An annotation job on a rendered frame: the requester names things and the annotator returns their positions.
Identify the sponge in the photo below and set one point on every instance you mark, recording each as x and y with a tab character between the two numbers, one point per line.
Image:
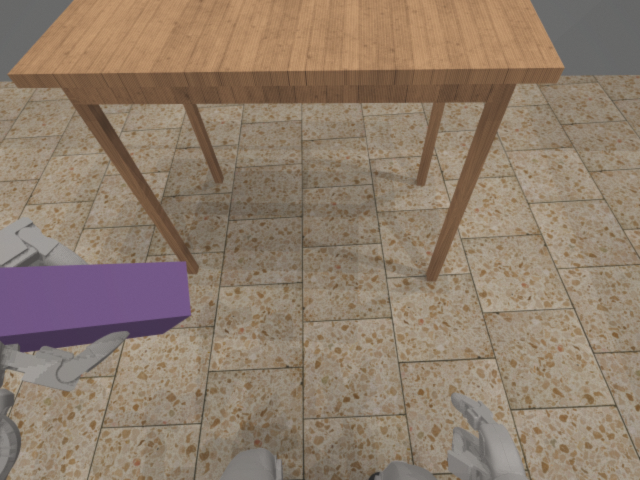
62	306

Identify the left robot thigh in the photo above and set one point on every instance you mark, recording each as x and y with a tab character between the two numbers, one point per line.
254	464

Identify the table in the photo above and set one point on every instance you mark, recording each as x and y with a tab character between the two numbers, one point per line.
292	51

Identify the robot right hand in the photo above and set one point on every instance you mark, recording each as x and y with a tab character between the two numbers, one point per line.
491	455

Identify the left robot forearm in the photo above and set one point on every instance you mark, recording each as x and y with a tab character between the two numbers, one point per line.
10	438

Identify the robot right shin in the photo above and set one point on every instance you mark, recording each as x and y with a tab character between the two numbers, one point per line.
395	461

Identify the robot left hand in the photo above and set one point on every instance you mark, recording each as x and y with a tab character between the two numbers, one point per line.
22	244

